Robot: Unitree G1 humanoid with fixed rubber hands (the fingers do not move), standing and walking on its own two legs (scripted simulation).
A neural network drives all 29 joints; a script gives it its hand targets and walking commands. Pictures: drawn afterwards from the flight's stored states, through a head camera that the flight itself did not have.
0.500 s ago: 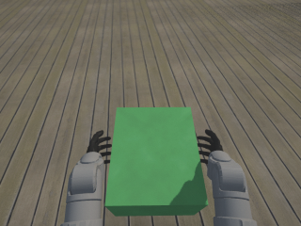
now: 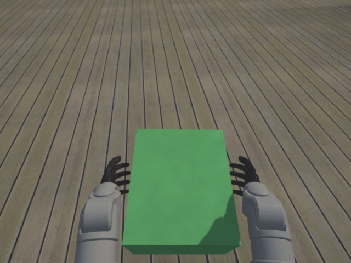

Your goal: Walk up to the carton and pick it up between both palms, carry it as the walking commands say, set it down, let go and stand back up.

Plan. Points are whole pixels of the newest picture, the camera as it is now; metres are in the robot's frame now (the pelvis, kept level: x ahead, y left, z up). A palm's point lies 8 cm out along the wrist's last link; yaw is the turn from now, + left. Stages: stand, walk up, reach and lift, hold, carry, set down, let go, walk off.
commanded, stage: carry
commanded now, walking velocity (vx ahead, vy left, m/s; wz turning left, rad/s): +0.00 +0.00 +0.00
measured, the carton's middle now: (179, 190) +0.32 +0.00 -0.04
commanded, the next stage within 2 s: hold in 0.10 s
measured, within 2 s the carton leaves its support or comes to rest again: neither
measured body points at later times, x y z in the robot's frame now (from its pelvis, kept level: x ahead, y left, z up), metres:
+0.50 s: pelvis +0.00 +0.00 +0.01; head -0.04 -0.01 +0.46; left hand +0.30 +0.16 +0.06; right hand +0.31 -0.16 +0.05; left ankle +0.02 +0.12 -0.73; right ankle +0.06 -0.11 -0.73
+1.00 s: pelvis +0.01 +0.00 +0.01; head -0.02 +0.00 +0.46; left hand +0.31 +0.17 +0.05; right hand +0.31 -0.15 +0.04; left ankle +0.02 +0.12 -0.73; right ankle +0.06 -0.11 -0.73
